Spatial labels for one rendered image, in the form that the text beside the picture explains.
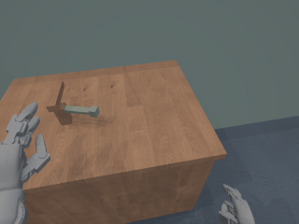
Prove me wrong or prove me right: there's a tap lever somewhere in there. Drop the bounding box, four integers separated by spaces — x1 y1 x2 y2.
64 105 100 118

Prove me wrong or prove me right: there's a robot right hand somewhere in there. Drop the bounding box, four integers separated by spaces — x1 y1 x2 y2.
219 184 255 224

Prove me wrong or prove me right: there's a robot left hand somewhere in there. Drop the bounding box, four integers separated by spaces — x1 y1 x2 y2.
0 102 50 190

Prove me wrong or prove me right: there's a robot left forearm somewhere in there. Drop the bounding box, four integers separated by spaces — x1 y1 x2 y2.
0 188 28 224

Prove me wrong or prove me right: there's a counter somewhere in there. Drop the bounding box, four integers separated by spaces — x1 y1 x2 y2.
0 60 227 224

